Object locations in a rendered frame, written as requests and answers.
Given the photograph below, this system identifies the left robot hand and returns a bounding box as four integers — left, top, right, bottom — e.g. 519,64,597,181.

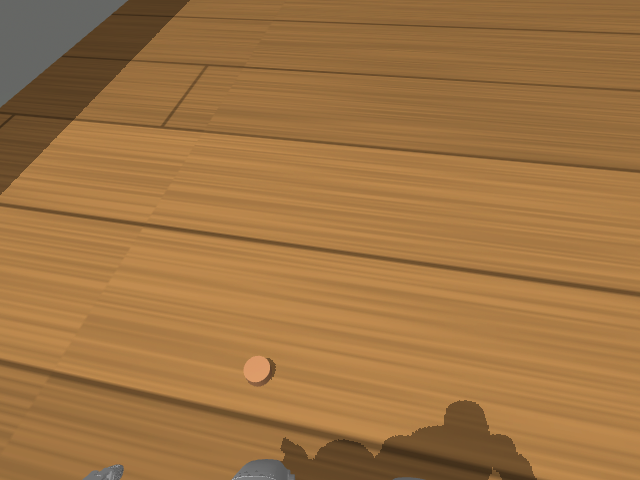
83,464,124,480

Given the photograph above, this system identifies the tin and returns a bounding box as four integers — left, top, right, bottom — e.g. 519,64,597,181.
243,356,272,387

